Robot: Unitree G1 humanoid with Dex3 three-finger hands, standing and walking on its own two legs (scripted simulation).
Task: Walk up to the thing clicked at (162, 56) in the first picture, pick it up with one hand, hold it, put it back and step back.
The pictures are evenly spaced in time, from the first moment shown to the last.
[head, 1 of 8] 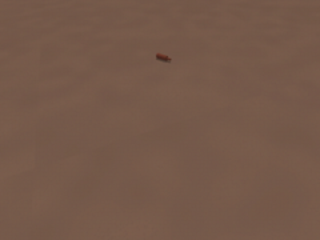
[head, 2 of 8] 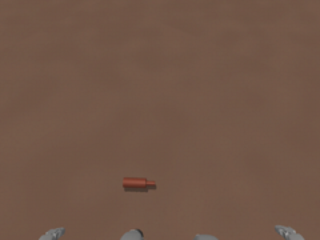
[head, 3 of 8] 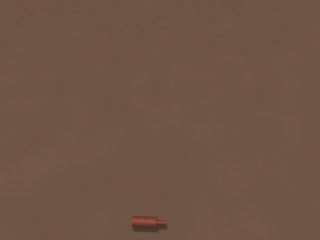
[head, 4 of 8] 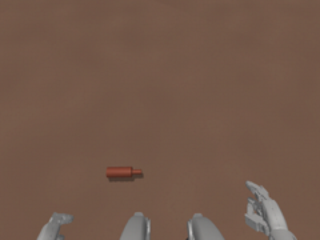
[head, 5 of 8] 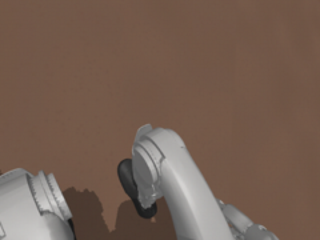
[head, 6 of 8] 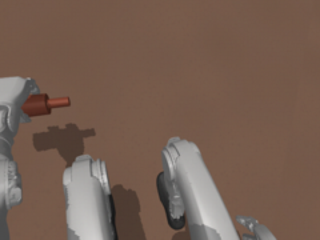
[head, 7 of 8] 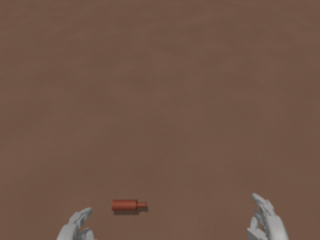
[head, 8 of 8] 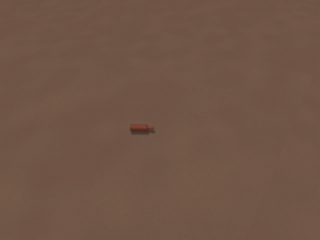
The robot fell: no
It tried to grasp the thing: yes
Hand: left
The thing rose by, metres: 0.67
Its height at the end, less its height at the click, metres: +0.00
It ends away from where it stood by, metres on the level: 0.02
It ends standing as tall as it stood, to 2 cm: yes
